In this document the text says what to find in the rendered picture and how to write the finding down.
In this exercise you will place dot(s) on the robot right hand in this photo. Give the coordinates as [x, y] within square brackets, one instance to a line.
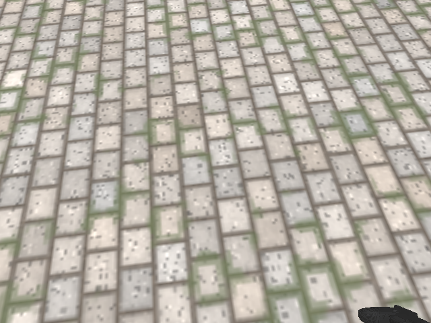
[388, 315]

